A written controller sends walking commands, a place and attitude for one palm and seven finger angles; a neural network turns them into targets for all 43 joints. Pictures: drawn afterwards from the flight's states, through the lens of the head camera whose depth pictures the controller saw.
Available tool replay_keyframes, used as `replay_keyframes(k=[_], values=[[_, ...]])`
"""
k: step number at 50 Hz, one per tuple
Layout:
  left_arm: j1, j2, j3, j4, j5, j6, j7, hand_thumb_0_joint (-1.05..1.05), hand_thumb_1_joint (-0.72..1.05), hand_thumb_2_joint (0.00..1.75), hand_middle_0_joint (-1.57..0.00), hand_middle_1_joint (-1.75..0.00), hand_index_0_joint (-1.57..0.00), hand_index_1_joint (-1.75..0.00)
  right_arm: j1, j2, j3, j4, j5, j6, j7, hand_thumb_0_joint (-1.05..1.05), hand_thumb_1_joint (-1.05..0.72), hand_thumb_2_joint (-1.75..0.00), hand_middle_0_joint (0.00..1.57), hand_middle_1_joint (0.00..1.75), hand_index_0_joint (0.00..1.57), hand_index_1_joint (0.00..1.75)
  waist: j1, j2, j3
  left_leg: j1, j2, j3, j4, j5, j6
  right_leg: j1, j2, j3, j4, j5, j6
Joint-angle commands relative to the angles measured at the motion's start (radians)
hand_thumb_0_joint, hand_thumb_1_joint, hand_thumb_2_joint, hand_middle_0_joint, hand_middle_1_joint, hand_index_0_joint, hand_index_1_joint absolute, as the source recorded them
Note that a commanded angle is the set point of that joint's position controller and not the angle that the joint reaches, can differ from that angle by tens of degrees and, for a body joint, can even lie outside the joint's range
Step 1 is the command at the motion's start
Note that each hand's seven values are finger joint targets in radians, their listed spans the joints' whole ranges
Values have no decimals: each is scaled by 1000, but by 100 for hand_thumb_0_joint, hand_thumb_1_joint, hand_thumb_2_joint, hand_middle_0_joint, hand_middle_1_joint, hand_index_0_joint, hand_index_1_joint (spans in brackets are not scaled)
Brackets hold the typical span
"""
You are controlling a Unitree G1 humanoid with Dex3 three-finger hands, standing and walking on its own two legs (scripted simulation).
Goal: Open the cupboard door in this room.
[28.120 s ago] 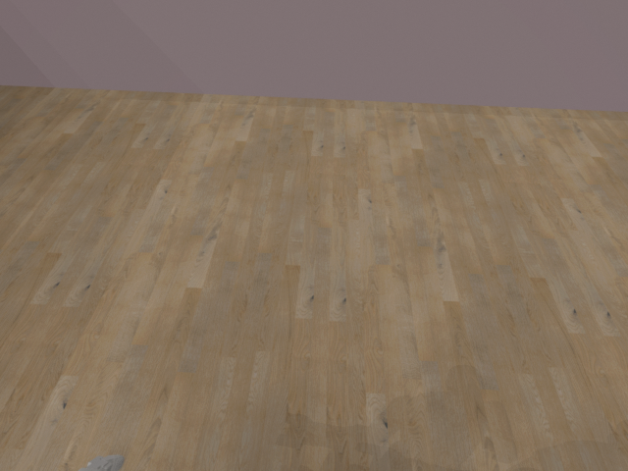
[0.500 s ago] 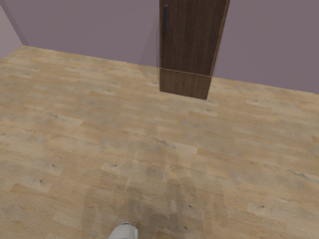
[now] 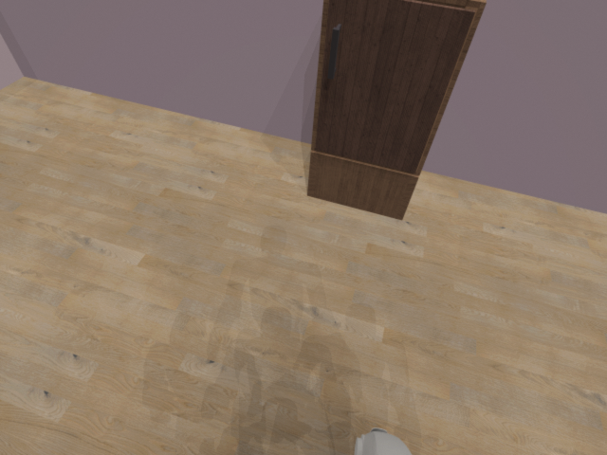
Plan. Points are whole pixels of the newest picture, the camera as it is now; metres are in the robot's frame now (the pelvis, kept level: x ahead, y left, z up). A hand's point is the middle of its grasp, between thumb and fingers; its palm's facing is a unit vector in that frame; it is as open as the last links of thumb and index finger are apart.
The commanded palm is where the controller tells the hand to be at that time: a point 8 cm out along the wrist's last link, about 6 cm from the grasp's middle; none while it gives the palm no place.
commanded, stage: stand and wait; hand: left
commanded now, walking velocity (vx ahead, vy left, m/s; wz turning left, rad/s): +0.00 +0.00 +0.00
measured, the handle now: (335, 51) +1.28 -0.03 -0.05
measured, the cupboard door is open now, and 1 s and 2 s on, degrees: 0 0 0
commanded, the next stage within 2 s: turn or walk to find it in 0.80 s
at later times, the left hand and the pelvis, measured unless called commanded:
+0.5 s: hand out of the picture +0.13 +0.15 -0.18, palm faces +0.08 -0.98 -0.19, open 7.2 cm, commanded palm none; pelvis +0.08 -0.03 -0.01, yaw +1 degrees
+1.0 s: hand out of the picture +0.08 +0.12 -0.18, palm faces +0.03 -0.99 -0.13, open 7.4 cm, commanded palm none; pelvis +0.13 -0.03 +0.00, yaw -2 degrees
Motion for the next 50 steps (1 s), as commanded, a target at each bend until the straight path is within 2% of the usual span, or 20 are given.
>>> replay_keyframes(k=[1, 4, 6, 7, 8, 9, 10, 12, 14, 18, 19, 20, 22, 24, 30, 40, 42, 45, 48, 50], values=[[34, 0, -17, -30, -4, 7, 0, 0, 90, 90, -20, -30, -20, -30, 55, -113, -18, -17, -3, -10, -9, 0, -90, -90, 20, 30, 20, 30, 1, 158, 20, -33, 245, -90, -60, 692, 84, 129, 35, -31, -216, 20, -5], [40, 13, -21, -32, -5, -1, 6, 0, 90, 90, -20, -30, -20, -30, 59, -115, -21, 0, -5, 10, -15, 0, -90, -90, 20, 30, 20, 30, 7, 156, 12, -35, 255, -120, 27, 620, 61, 258, 59, -39, -369, 19, -22], [151, 61, -15, 7, -3, -19, 10, 0, 90, 90, -20, -30, -20, -30, 67, -97, -14, 12, 0, 15, -13, 0, -90, -90, 20, 30, 20, 30, 59, 72, -41, -69, 195, -97, 166, 459, -2, 448, 41, -32, -539, 243, -18], [211, 123, -8, 31, 0, -30, 20, 0, 90, 90, -20, -30, -20, -30, 100, -54, -8, 12, 7, 13, -9, 0, -90, -90, 20, 30, 20, 30, 64, -66, -112, -187, 127, -61, 307, 209, -44, 612, -97, 112, -519, 580, -61], [243, 169, -4, 50, -8, -40, 22, 0, 90, 90, -20, -30, -20, -30, 139, -24, -3, 10, 16, 24, -8, 0, -90, -90, 20, 30, 20, 30, 43, -171, -148, -270, 35, -60, 448, -269, -76, 679, -260, 243, -549, 852, -171], [215, 174, 0, 42, -18, -45, 24, 0, 90, 90, -20, -30, -20, -30, 136, -34, -2, 4, 20, 49, -17, 0, -90, -90, 20, 30, 20, 30, 38, -246, -182, -244, 50, -128, 538, -412, -82, 613, -294, 275, -603, 844, -237], [135, 152, -3, 29, -16, -42, 29, 0, 90, 90, -20, -30, -20, -30, 115, -41, 0, 11, 18, 56, -18, 0, -90, -90, 20, 30, 20, 30, 25, -211, -153, -243, 68, -171, 560, -387, -82, 542, -269, 268, -634, 701, -251], [42, 116, -10, 9, -12, -28, 33, 0, 90, 90, -20, -30, -20, -30, 88, -20, 7, 27, 17, 61, -14, 0, -90, -90, 20, 30, 20, 30, 0, -84, -97, -209, 78, -168, 516, -302, -79, 432, -205, 177, -660, 481, -228], [-2, 103, -11, 6, -10, -20, 34, 0, 90, 90, -20, -30, -20, -30, 110, 7, 14, 41, 14, 68, -11, 0, -90, -90, 20, 30, 20, 30, -21, -78, -72, -161, 76, -140, 431, -232, -80, 351, -159, 120, -706, 267, -197], [-3, 73, -10, 15, -18, -6, 31, 0, 90, 90, -20, -30, -20, -30, 136, 11, 19, 51, 5, 67, -11, 0, -90, -90, 20, 30, 20, 30, -28, -93, -49, -47, 65, -107, 147, -55, -82, 263, -87, 91, -714, -50, -151], [-7, 62, -15, 19, -21, -2, 30, 0, 90, 90, -20, -30, -20, -30, 154, 6, 19, 60, 6, 62, -10, 0, -90, -90, 20, 30, 20, 30, -39, -49, -40, 4, 73, -120, 63, 10, -79, 222, -63, 77, -692, -126, -123], [9, 39, -22, 16, -26, 3, 27, 0, 90, 90, -20, -30, -20, -30, 146, -17, 19, 59, 2, 54, -11, 0, -90, -90, 20, 30, 20, 30, -30, 39, -12, -17, 112, -183, -5, 13, -62, 196, -16, 59, -657, -161, -88], [40, 21, -21, 22, -21, 18, 23, 0, 90, 90, -20, -30, -20, -30, 53, -57, 17, 37, 1, 48, -13, 0, -90, -90, 20, 30, 20, 30, 10, 185, 70, -236, 193, -278, -149, -135, -25, 332, 47, 2, -619, -102, -33], [101, 23, -30, 51, -15, 16, 22, 0, 90, 90, -20, -30, -20, -30, -9, -56, 20, 17, 5, 44, -13, 0, -90, -90, 20, 30, 20, 30, 42, 165, 94, -286, 172, -250, -171, -120, -28, 424, 39, 4, -599, 9, -33], [153, 31, -49, 88, -19, 0, 28, 0, 90, 90, -20, -30, -20, -30, 43, -43, 28, 26, 11, 43, -16, 0, -90, -90, 20, 30, 20, 30, 6, 51, 49, -124, 131, -177, -124, 5, -43, 395, 6, 40, -671, 49, -42], [217, 10, -56, 119, -17, -7, 36, 0, 90, 90, -20, -30, -20, -30, 54, -44, 34, 43, 15, 37, -23, 0, -90, -90, 20, 30, 20, 30, -3, 32, 18, -58, 130, -157, -94, 90, -35, 391, 3, 49, -658, 108, -47], [227, -3, -57, 129, -18, -9, 33, 0, 90, 90, -20, -30, -20, -30, 74, -38, 34, 57, 9, 34, -25, 0, -90, -90, 20, 30, 20, 30, -6, 28, 8, -40, 124, -145, -92, 16, -37, 385, 11, 53, -664, 45, -48], [222, -2, -41, 116, -9, 2, 21, 0, 90, 90, -20, -30, -20, -30, 100, -58, 18, 56, 3, 42, -21, 0, -90, -90, 20, 30, 20, 30, -11, 74, 68, -74, 148, -169, -124, -252, -17, 292, 45, 31, -596, -192, -59], [221, -35, -43, 103, -3, 3, 19, 0, 90, 90, -20, -30, -20, -30, 90, -53, 17, 47, 6, 40, -24, 0, -90, -90, 20, 30, 20, 30, 3, 116, 134, -138, 181, -202, -154, -215, 5, 289, 63, -3, -536, -66, -51], [249, -31, -45, 115, -6, -4, 23, 0, 90, 90, -20, -30, -20, -30, 94, -32, 22, 47, 8, 33, -28, 0, -90, -90, 20, 30, 20, 30, 12, 51, 121, -129, 154, -159, -80, -38, -4, 332, 43, 29, -555, 39, -56]])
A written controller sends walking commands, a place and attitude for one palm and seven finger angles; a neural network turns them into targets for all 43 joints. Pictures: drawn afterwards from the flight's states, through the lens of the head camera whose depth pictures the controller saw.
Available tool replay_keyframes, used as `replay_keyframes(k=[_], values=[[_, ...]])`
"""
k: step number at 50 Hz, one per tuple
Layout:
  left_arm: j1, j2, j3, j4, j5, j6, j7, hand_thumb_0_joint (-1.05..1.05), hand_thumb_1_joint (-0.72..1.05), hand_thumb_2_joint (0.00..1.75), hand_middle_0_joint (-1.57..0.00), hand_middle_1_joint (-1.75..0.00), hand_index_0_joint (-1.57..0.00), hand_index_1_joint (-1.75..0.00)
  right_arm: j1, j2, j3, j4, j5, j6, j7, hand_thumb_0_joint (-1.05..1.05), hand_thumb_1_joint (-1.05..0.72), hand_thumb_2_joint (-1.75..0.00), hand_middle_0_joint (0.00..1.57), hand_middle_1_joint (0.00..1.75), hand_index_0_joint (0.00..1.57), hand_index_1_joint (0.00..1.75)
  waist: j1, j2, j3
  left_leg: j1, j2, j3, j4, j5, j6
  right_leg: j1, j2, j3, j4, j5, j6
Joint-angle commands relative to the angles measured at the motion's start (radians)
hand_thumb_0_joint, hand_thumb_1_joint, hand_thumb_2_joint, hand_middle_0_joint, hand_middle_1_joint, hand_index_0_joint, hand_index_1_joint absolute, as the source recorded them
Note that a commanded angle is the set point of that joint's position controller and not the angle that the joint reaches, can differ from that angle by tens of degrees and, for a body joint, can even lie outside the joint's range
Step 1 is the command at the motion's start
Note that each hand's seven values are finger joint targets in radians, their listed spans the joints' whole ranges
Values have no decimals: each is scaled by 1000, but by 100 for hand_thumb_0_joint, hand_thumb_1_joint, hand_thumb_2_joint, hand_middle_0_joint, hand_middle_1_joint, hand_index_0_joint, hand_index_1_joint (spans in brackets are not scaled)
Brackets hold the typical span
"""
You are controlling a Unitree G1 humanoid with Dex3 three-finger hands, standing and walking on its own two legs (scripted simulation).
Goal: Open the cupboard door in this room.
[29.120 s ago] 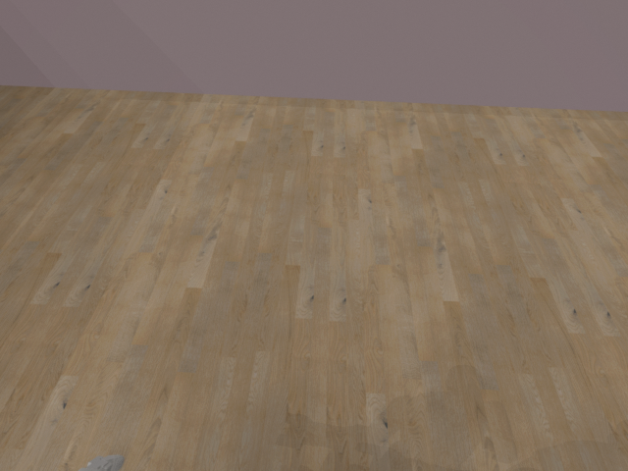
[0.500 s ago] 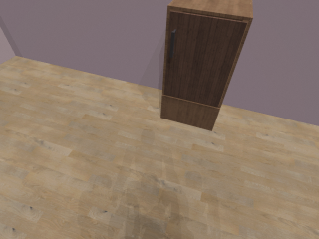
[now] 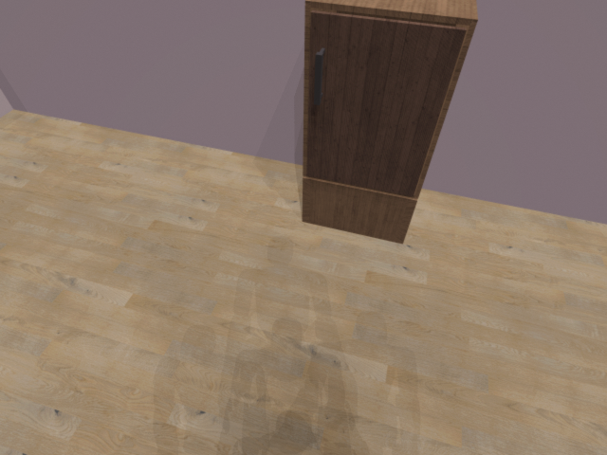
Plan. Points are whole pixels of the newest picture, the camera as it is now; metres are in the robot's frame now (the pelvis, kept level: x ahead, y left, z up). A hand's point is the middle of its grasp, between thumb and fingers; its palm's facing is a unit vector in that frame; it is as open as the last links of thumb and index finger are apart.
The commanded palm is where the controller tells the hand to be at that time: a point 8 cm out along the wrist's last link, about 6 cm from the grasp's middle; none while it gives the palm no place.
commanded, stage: stand and wait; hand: left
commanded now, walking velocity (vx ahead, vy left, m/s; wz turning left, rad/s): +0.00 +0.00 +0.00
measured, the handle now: (320, 77) +1.15 +0.03 -0.05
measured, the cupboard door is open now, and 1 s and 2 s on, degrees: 0 0 0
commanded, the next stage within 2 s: look at it before walking up in 0.38 s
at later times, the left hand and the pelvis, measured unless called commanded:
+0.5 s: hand out of the picture +0.02 +0.16 -0.18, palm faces +0.06 -0.98 -0.21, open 7.3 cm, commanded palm none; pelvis +0.02 -0.01 +0.00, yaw +1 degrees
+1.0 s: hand out of the picture +0.00 +0.18 -0.17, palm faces +0.04 -0.98 -0.21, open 7.4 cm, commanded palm none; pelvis -0.01 +0.00 +0.01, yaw +1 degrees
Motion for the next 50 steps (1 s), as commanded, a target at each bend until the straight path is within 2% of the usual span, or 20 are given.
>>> replay_keyframes(k=[1, 3, 6, 9, 15, 21, 31, 35, 50], values=[[69, 71, 10, -21, -3, -23, 9, 0, 90, 90, -20, -30, -20, -30, 77, -79, -14, -15, 5, -22, -17, 0, -90, -90, 20, 30, 20, 30, 0, -24, 131, -128, 104, -83, -71, 133, 40, 10, -66, 91, -59, 190, -17], [72, 93, 14, -15, -10, -34, 16, 0, 90, 90, -20, -30, -20, -30, 106, -66, -8, -3, 4, -28, -21, 0, -90, -90, 20, 30, 20, 30, -10, -69, 63, -106, 87, -64, -28, 244, 19, 79, -95, 109, -43, 373, -35], [57, 98, 13, -23, -16, -36, 24, 0, 90, 90, -20, -30, -20, -30, 110, -63, -7, 10, 5, -27, -24, 0, -90, -90, 20, 30, 20, 30, -9, -40, 32, -75, 91, -67, -22, 334, 6, 99, -100, 98, -24, 496, -37], [36, 104, 10, -28, -18, -31, 27, 0, 90, 90, -20, -30, -20, -30, 118, -65, -5, 20, 7, -22, -26, 0, -90, -90, 20, 30, 20, 30, -13, 16, 23, -56, 99, -68, -25, 410, 5, 115, -91, 80, -22, 498, -33], [10, 118, 10, -38, -17, -28, 29, 0, 90, 90, -20, -30, -20, -30, 101, -71, -11, 19, 7, -16, -27, 0, -90, -90, 20, 30, 20, 30, -16, 0, 10, -24, 107, -71, -33, 436, 4, 119, -90, 74, -36, 512, -31], [-14, 133, 9, -50, -16, -25, 28, 0, 90, 90, -20, -30, -20, -30, 73, -85, -15, 12, 6, -10, -23, 0, -90, -90, 20, 30, 20, 30, -18, -10, 32, -25, 106, -76, -61, 362, 3, 109, -89, 77, -68, 438, -28], [-37, 168, 14, -62, -14, -26, 22, 0, 90, 90, -20, -30, -20, -30, 27, -127, -17, -8, 6, -13, -18, 0, -90, -90, 20, 30, 20, 30, -13, 14, 47, -29, 104, -84, -96, 285, 8, 110, -92, 87, -114, 353, -27], [-53, 178, 16, -67, -13, -25, 19, 0, 90, 90, -20, -30, -20, -30, 15, -139, -18, -16, 6, -11, -15, 0, -90, -90, 20, 30, 20, 30, -14, 12, 77, -54, 102, -91, -118, 203, 9, 95, -90, 90, -142, 259, -25], [-99, 244, 29, -91, -9, -28, 11, 0, 90, 90, -20, -30, -20, -30, -37, -217, -30, -43, 6, -20, -7, 0, -90, -90, 20, 30, 20, 30, -10, 8, 62, -69, 106, -116, -151, 136, 21, 92, -92, 96, -165, 164, -25]])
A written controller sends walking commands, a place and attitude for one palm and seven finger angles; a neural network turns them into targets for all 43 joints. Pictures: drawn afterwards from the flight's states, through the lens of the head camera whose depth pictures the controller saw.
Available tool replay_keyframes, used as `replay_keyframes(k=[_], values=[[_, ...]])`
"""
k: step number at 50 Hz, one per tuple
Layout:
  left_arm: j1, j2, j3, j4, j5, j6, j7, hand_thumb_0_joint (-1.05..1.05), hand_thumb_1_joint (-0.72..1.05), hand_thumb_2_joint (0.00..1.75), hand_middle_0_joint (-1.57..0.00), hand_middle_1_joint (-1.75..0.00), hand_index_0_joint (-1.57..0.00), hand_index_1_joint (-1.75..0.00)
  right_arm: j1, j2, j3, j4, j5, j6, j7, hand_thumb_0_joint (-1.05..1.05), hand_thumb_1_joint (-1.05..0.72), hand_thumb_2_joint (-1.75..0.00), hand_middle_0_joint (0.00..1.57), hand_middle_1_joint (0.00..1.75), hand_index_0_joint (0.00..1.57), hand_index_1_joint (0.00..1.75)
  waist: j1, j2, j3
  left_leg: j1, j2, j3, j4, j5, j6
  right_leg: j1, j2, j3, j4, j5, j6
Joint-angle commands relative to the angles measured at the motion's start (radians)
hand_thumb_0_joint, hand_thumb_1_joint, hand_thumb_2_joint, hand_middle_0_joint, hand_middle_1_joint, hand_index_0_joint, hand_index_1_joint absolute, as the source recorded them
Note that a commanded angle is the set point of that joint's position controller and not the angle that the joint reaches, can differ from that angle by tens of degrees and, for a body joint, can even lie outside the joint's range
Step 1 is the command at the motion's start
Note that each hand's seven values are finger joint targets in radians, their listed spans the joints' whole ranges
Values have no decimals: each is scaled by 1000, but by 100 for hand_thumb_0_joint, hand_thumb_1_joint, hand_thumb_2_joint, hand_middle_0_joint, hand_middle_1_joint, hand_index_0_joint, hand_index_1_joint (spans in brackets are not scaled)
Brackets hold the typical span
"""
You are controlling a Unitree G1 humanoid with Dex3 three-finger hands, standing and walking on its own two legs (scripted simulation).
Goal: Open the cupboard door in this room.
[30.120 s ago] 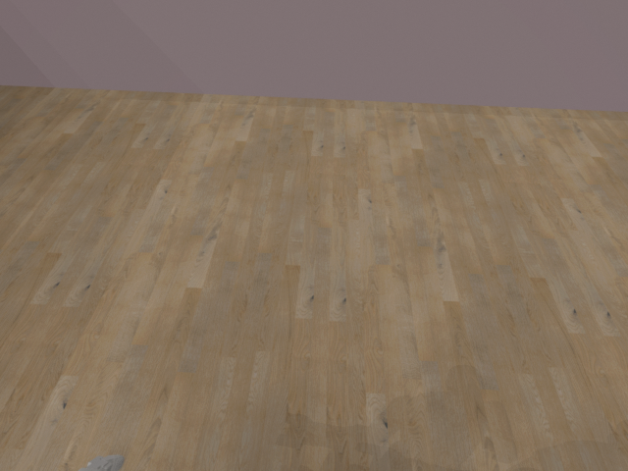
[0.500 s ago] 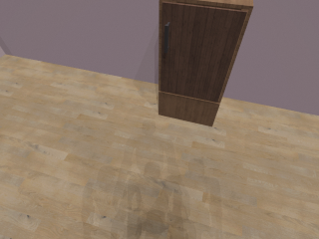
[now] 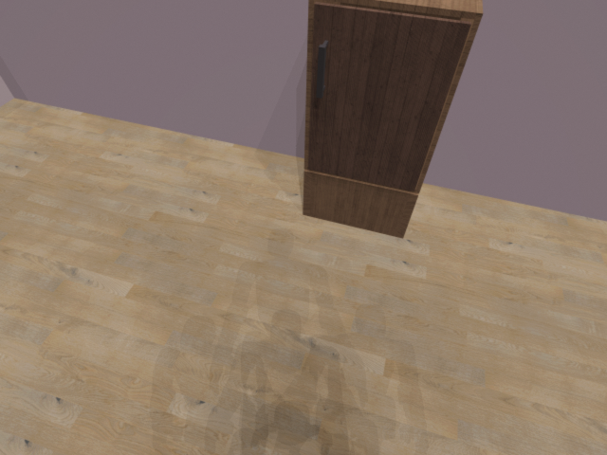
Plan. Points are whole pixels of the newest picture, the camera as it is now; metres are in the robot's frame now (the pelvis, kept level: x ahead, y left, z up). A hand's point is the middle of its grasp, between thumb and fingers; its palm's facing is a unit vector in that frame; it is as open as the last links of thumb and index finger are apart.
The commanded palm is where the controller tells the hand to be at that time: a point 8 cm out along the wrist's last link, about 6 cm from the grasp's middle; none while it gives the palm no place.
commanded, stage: look at it before walking up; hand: left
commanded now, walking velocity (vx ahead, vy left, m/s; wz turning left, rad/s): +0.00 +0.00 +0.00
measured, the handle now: (322, 69) +1.16 +0.02 -0.05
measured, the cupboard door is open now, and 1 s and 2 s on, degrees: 0 0 0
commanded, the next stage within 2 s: walk to a spot facing it in 0.02 s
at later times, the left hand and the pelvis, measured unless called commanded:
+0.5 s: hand out of the picture +0.03 +0.16 -0.18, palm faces +0.12 -0.98 -0.19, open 7.4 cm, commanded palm none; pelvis +0.06 -0.01 -0.02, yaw +4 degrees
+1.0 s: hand (171, 400) +0.23 +0.24 -0.19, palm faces +0.16 -0.97 -0.20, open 7.4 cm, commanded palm none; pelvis +0.25 +0.06 -0.01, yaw +5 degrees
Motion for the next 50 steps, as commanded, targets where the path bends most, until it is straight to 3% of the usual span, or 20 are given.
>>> replay_keyframes(k=[1, 6, 9, 12, 17, 20, 21, 23, 24, 25, 27, 32, 36, 38, 39, 40, 41, 42, 45, 50], values=[[12, 158, 27, -42, -1, -13, 4, 0, 90, 90, -20, -30, -20, -30, 32, -157, -28, -36, 2, -19, -10, 0, -90, -90, 20, 30, 20, 30, -2, 7, 21, -94, 97, -96, -94, 101, 31, 32, -107, 121, -67, 121, -17], [-16, 191, 30, -52, 0, -13, 1, 0, 90, 90, -20, -30, -20, -30, 4, -190, -32, -48, 3, -20, -6, 0, -90, -90, 20, 30, 20, 30, -2, -4, 21, -99, 99, -105, -105, 81, 33, 32, -111, 122, -74, 101, -16], [37, 97, 13, -29, 0, 6, 3, 0, 90, 90, -20, -30, -20, -30, 80, -83, -8, -21, -8, 2, 2, 0, -90, -90, 20, 30, 20, 30, -7, -7, 11, -117, 75, -95, -97, -143, 23, 7, -102, 117, -76, -180, 4], [46, 109, 25, -50, 12, 17, -14, 0, 90, 90, -20, -30, -20, -30, 92, -112, -22, -39, -14, 11, 7, 0, -90, -90, 20, 30, 20, 30, -5, 37, 116, -200, 98, -147, -136, -385, 59, -109, -70, 86, -27, -373, 7], [35, 47, 25, -96, 18, -5, -37, 0, 90, 90, -20, -30, -20, -30, 155, -148, -47, -52, -12, -9, 2, 0, -90, -90, 20, 30, 20, 30, -28, 138, 121, -120, 206, -310, -154, -359, 150, -230, -16, -19, 205, -180, 7], [61, 52, 32, -98, 17, -21, -41, 0, 90, 90, -20, -30, -20, -30, 147, -127, -48, -55, -9, -18, 1, 0, -90, -90, 20, 30, 20, 30, -4, 128, 121, -156, 182, -264, -52, -185, 144, -147, -29, -24, 142, -155, 8], [130, 69, 40, -76, 18, -28, -38, 0, 90, 90, -20, -30, -20, -30, 126, -112, -44, -67, -8, -21, 1, 0, -90, -90, 20, 30, 20, 30, 30, 49, 99, -256, 129, -193, 59, -131, 115, -4, -62, 27, 81, -153, -7], [418, 197, 81, 16, 14, -48, -15, 0, 90, 90, -20, -30, -20, -30, -11, -36, -28, -147, -2, -33, 11, 0, -90, -90, 20, 30, 20, 30, 153, -381, 55, -666, -32, -12, 586, -296, 41, 339, -397, 517, -161, -21, -154], [468, 169, 70, 38, 9, -46, -4, 0, 90, 90, -20, -30, -20, -30, -88, -78, -36, -176, -5, -33, 13, 0, -90, -90, 20, 30, 20, 30, 155, -264, 77, -721, 6, -95, 740, -302, 46, 327, -443, 542, -158, 124, -201], [431, 136, 67, 35, 15, -48, 1, 0, 90, 90, -20, -30, -20, -30, -104, -51, -42, -174, -2, -37, 18, 0, -90, -90, 20, 30, 20, 30, 128, -146, 88, -769, 31, -107, 828, -244, 41, 333, -436, 470, -131, 169, -223], [343, 91, 55, 11, 21, -56, 5, 0, 90, 90, -20, -30, -20, -30, -95, -26, -45, -159, -4, -31, 32, 0, -90, -90, 20, 30, 20, 30, 77, -52, 85, -737, 73, -108, 822, -155, 31, 247, -384, 304, -134, 93, -170], [258, 58, 35, 10, 24, -66, 5, 0, 90, 90, -20, -30, -20, -30, -125, 20, -38, -163, 0, -2, 61, 0, -90, -90, 20, 30, 20, 30, 9, -152, 156, -549, 50, 10, 524, 27, 14, 21, -257, 30, -219, 155, -88], [232, 98, 42, 18, 17, -65, 6, 0, 90, 90, -20, -30, -20, -30, -145, -2, -34, -180, 1, -14, 67, 0, -90, -90, 20, 30, 20, 30, -9, -154, 124, -391, 6, 58, 357, 95, 41, 58, -245, -49, -173, 343, -66], [203, 121, 48, 16, 11, -63, 5, 0, 90, 90, -20, -30, -20, -30, -13, -42, -45, -148, -7, -23, 53, 0, -90, -90, 20, 30, 20, 30, -83, -115, 35, -189, -36, 76, 283, 122, 63, 64, -235, -94, 26, 545, -50], [187, 127, 48, 14, 7, -61, 5, 0, 90, 90, -20, -30, -20, -30, 144, -83, -59, -99, -13, -28, 46, 0, -90, -90, 20, 30, 20, 30, -145, -82, -70, -20, -32, 52, 217, 169, 67, 45, -214, -114, 226, 528, -26], [222, 97, 49, 2, 1, -58, -2, 0, 90, 90, -20, -30, -20, -30, 283, -182, -80, -65, -22, -33, 31, 0, -90, -90, 20, 30, 20, 30, -182, 83, -207, 197, 90, -127, 179, 234, 104, -88, -135, -116, 481, 267, 8], [286, 33, 41, -14, -13, -57, -14, 0, 90, 90, -20, -30, -20, -30, 341, -285, -105, -48, -22, -39, 17, 0, -90, -90, 20, 30, 20, 30, -162, 319, -291, 348, 370, -527, 69, 373, 219, -322, 2, -68, 811, -383, 31], [231, 21, 26, -44, -11, -55, -4, 0, 90, 90, -20, -30, -20, -30, 305, -306, -104, -48, -1, -33, 5, 0, -90, -90, 20, 30, 20, 30, -149, 246, -314, 342, 429, -583, 13, 464, 267, -408, -8, 71, 948, -416, 13], [113, 16, 35, -44, 1, -43, -11, 0, 90, 90, -20, -30, -20, -30, 97, -154, -63, -100, -13, -55, -4, 0, -90, -90, 20, 30, 20, 30, -67, 42, -83, -6, 365, -318, -4, 552, 231, -429, -103, 121, 958, -271, 22], [148, -15, 48, -66, 9, 20, -20, 0, 90, 90, -20, -30, -20, -30, -16, -121, -54, -117, -11, -54, -3, 0, -90, -90, 20, 30, 20, 30, 26, 130, -49, -199, 270, -50, -53, 532, 168, -277, -89, 83, 669, -170, 44]])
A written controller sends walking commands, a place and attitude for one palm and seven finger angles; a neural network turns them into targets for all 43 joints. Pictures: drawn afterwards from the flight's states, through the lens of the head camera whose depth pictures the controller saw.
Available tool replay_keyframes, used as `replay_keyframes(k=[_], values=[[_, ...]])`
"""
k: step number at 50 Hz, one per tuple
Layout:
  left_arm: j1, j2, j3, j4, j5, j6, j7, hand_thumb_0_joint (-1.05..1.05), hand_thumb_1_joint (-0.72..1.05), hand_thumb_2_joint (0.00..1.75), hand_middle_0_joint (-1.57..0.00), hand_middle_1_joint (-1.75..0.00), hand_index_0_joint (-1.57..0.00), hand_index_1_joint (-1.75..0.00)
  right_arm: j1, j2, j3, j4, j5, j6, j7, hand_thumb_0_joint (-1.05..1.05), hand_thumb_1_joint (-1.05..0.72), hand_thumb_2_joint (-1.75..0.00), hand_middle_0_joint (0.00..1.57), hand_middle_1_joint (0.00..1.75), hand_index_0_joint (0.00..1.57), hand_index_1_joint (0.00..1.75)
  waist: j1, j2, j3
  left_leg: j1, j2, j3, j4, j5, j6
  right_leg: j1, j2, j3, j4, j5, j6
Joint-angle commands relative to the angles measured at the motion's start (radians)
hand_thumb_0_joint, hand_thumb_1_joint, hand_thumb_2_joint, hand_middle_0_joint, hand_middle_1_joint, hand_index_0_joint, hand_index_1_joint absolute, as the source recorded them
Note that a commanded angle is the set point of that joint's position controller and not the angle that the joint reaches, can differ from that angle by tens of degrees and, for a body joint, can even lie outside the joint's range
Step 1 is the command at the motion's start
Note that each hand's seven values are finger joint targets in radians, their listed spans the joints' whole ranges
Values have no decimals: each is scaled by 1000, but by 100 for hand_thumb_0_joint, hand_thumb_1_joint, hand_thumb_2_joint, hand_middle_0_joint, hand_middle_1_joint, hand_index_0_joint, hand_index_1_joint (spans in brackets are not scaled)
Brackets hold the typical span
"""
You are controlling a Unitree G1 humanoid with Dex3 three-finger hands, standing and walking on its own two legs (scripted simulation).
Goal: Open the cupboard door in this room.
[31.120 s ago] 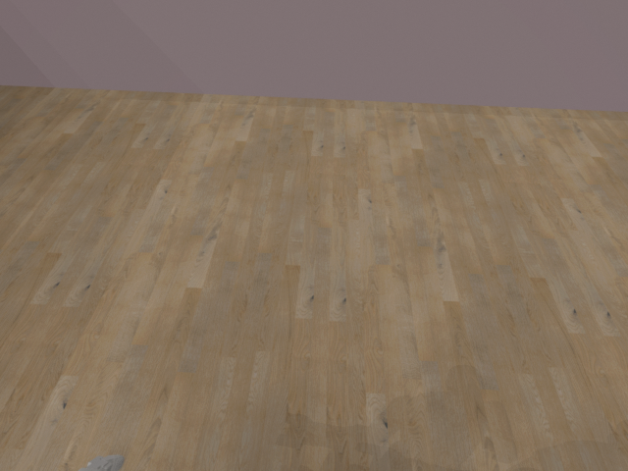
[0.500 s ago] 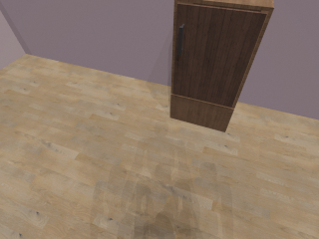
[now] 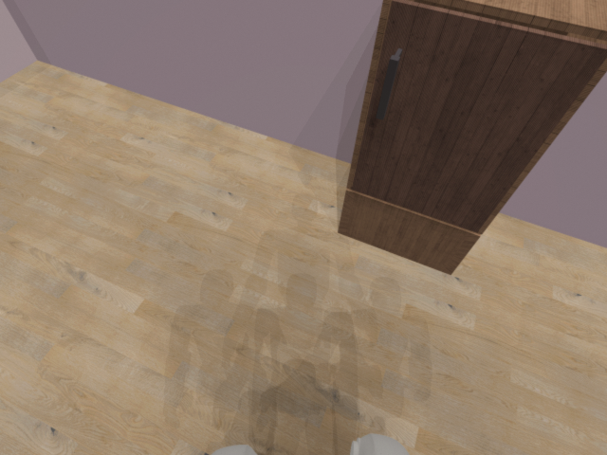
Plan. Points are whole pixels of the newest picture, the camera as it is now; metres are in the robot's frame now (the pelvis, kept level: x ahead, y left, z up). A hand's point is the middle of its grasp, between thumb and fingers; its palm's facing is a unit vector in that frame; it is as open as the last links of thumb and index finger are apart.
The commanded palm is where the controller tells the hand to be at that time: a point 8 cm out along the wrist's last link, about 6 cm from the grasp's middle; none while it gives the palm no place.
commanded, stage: turn to face it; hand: left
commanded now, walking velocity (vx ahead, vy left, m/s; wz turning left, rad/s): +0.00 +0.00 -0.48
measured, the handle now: (389, 85) +0.90 -0.13 -0.04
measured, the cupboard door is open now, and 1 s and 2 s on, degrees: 0 0 0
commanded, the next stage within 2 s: take the last steps up to it in 0.54 s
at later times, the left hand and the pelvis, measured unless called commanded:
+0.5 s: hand (219, 404) +0.20 +0.15 -0.17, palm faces -0.14 -0.97 -0.19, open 7.4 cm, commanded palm none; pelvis +0.10 -0.02 +0.00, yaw -10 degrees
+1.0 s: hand (213, 364) +0.26 +0.17 -0.16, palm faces -0.32 -0.93 -0.16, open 7.4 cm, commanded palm none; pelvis +0.15 +0.00 +0.02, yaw -19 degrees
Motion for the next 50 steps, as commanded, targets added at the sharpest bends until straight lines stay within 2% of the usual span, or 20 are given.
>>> replay_keyframes(k=[1, 7, 9, 10, 11, 12, 13, 15, 19, 24, 27, 28, 29, 30, 31, 33, 35, 39, 41, 50], values=[[108, -3, 11, -50, 5, 38, -16, 0, 90, 90, -20, -30, -20, -30, 88, -144, -31, -10, -2, 5, -3, 0, -90, -90, 20, 30, 20, 30, 3, 161, -89, 30, 278, -105, -247, 470, 99, 47, -33, 22, -190, 104, 15], [20, 49, 29, -139, 11, 45, -29, 0, 90, 90, -20, -30, -20, -30, 43, -196, -56, -39, -8, 43, 1, 0, -90, -90, 20, 30, 20, 30, 6, 141, -50, 26, 294, -70, -123, 262, 45, 176, 13, -49, -480, 214, 12], [87, 111, 39, -130, 13, 30, -26, 0, 90, 90, -20, -30, -20, -30, 64, -181, -52, -45, -7, 55, 6, 0, -90, -90, 20, 30, 20, 30, 41, 14, -84, -23, 217, -7, 94, 153, -29, 332, 2, -35, -648, 402, 1], [115, 218, 56, -132, 21, 17, -16, 0, 90, 90, -20, -30, -20, -30, 97, -117, -38, -61, 1, 59, 10, 0, -90, -90, 20, 30, 20, 30, 50, -259, -116, -186, 92, 52, 363, -158, -92, 432, -204, 252, -747, 649, -80], [147, 262, 50, -132, -1, 16, -14, 0, 90, 90, -20, -30, -20, -30, 75, -119, -32, -89, 16, 78, 4, 0, -90, -90, 20, 30, 20, 30, 58, -278, -144, -198, 27, -63, 518, -436, -109, 376, -334, 397, -823, 804, -195], [98, 266, 56, -150, -1, 14, -6, 0, 90, 90, -20, -30, -20, -30, 72, -118, -28, -91, 16, 88, -2, 0, -90, -90, 20, 30, 20, 30, 43, -267, -182, -217, 37, -162, 580, -424, -104, 369, -323, 441, -872, 665, -222], [36, 253, 57, -165, 1, 19, -1, 0, 90, 90, -20, -30, -20, -30, 59, -139, -32, -85, 12, 90, -1, 0, -90, -90, 20, 30, 20, 30, 30, -237, -156, -247, 43, -186, 640, -347, -103, 360, -293, 436, -881, 538, -220], [-50, 207, 46, -192, -1, 26, 5, 0, 90, 90, -20, -30, -20, -30, 65, -147, -29, -65, 6, 89, 5, 0, -90, -90, 20, 30, 20, 30, -4, -94, -167, -215, 66, -184, 632, -210, -112, 321, -217, 298, -848, 510, -190], [-65, 199, 43, -186, 6, 24, 1, 0, 90, 90, -20, -30, -20, -30, 89, -123, -18, -61, 5, 97, 7, 0, -90, -90, 20, 30, 20, 30, -19, -73, -178, -147, 45, -160, 483, -171, -118, 285, -166, 230, -851, 516, -181], [-34, 209, 51, -162, 12, 32, -4, 0, 90, 90, -20, -30, -20, -30, 63, -110, -10, -81, 15, 84, 2, 0, -90, -90, 20, 30, 20, 30, -1, -115, -186, -97, 14, -145, 239, -194, -110, 330, -158, 270, -839, 529, -205], [-63, 201, 50, -158, 1, 44, -6, 0, 90, 90, -20, -30, -20, -30, 142, -107, -8, -55, 16, 72, -7, 0, -90, -90, 20, 30, 20, 30, -41, -100, -185, 82, -11, -119, -4, -44, -101, 240, -111, 259, -794, 445, -152], [-79, 182, 46, -162, -5, 48, -5, 0, 90, 90, -20, -30, -20, -30, 194, -119, -9, -41, 17, 63, -9, 0, -90, -90, 20, 30, 20, 30, -69, -58, -184, 188, 12, -132, -130, 31, -95, 168, -81, 233, -747, 370, -113], [-62, 129, 35, -171, -10, 54, -9, 0, 90, 90, -20, -30, -20, -30, 208, -173, -19, -43, 11, 55, -9, 0, -90, -90, 20, 30, 20, 30, -66, 144, -164, 238, 153, -303, -242, 21, -53, 53, 12, 163, -621, 182, -60], [-43, 81, 29, -186, -12, 60, -15, 0, 90, 90, -20, -30, -20, -30, 176, -252, -32, -70, 0, 60, -11, 0, -90, -90, 20, 30, 20, 30, -54, 361, -101, 173, 351, -501, -335, 41, 42, -40, 104, 46, -460, -62, 0], [-86, 115, 33, -178, 3, 78, -10, 0, 90, 90, -20, -30, -20, -30, 149, -256, -37, -73, -2, 64, -20, 0, -90, -90, 20, 30, 20, 30, -74, 375, -44, 61, 388, -535, -375, 57, 68, -30, 94, 103, -288, -123, 15], [-43, 113, 45, -143, 5, 74, -21, 0, 90, 90, -20, -30, -20, -30, 78, -194, -16, -84, -6, 59, -24, 0, -90, -90, 20, 30, 20, 30, -14, 215, -16, 58, 288, -396, -338, 81, 64, -37, 76, 123, -144, -13, 15], [-8, 95, 40, -112, 9, 63, -30, 0, 90, 90, -20, -30, -20, -30, 118, -175, -15, -75, -2, 43, -21, 0, -90, -90, 20, 30, 20, 30, -21, 172, -69, 165, 238, -301, -331, 118, 30, -79, 74, 98, -78, 75, 27], [-37, 83, 32, -104, 12, 48, -36, 0, 90, 90, -20, -30, -20, -30, 256, -143, -20, -23, 0, 19, -22, 0, -90, -90, 20, 30, 20, 30, -61, 135, -73, 286, 246, -288, -324, 238, 19, -154, 53, 88, -53, 136, 33], [-50, 77, 28, -103, 9, 45, -39, 0, 90, 90, -20, -30, -20, -30, 295, -151, -25, -3, -3, 13, -23, 0, -90, -90, 20, 30, 20, 30, -70, 133, -88, 356, 276, -284, -308, 311, 37, -186, 42, 83, -69, 125, 35], [-216, 43, 4, -134, 6, 38, -58, 0, 90, 90, -20, -30, -20, -30, 406, -136, -27, 74, -13, 14, -15, 0, -90, -90, 20, 30, 20, 30, -110, 164, -8, 319, 309, -261, -359, 198, 97, -160, -15, 22, -291, 113, 13]])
